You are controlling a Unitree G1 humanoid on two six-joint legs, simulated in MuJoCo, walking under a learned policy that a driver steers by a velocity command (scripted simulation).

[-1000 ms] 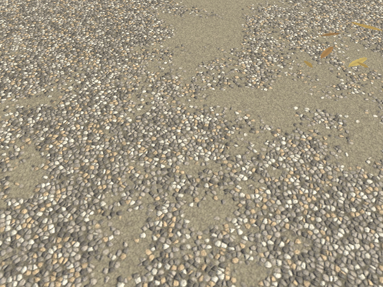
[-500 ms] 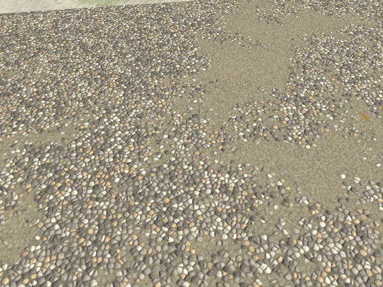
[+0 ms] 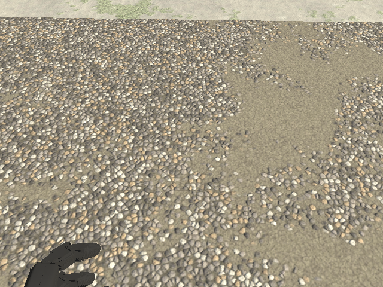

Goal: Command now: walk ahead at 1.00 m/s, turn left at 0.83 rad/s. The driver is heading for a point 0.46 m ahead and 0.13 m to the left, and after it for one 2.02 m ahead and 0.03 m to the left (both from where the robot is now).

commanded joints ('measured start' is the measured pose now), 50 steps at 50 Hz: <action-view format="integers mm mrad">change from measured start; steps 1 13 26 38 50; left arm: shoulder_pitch -87 340 307 429 188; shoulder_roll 46 137 252 100 127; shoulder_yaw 16 88 96 72 99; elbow -96 -18 143 134 -37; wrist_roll -12 -8 -63 -52 -41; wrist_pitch -4 43 42 198 242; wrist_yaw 1 6 3 39 -23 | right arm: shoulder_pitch -96 -251 -456 -437 -458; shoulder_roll -182 -151 -105 -152 -230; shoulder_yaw -46 -9 -9 -24 -70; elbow -111 -229 -349 -269 -193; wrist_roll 14 4 -17 -65 -14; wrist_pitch -23 15 3 16 66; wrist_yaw -17 -17 56 3 -31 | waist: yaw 25 209 87 155 109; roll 76 6 -11 135 140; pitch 83 -91 57 -134 -95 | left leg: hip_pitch -452 -778 -362 -244 -59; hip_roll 151 244 162 487 559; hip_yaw -187 38 187 96 312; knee -175 1111 277 -81 -42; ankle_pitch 18 -102 286 477 212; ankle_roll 104 -58 -40 141 62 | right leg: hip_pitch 378 873 607 234 270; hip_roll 107 -227 -122 1 -4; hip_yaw -111 389 -204 -109 -229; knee -219 -546 -603 466 -47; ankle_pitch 264 -405 598 -379 -236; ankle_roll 38 -149 -148 106 -2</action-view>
